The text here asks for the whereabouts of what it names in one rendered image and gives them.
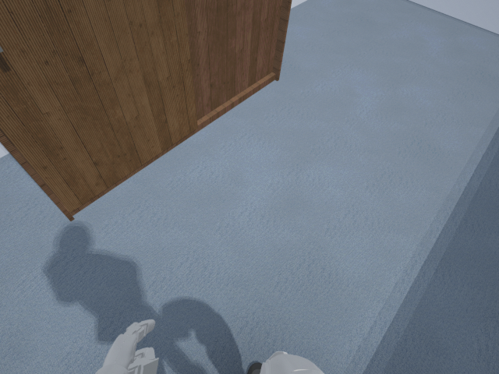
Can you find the right robot thigh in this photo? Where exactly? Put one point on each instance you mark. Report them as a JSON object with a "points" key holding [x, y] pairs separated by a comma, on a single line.
{"points": [[289, 364]]}

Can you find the wardrobe door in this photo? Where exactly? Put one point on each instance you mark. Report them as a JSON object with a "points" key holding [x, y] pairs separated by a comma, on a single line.
{"points": [[232, 46], [90, 90]]}

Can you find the robot left hand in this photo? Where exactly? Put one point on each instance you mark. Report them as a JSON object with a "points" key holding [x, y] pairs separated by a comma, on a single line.
{"points": [[123, 351]]}

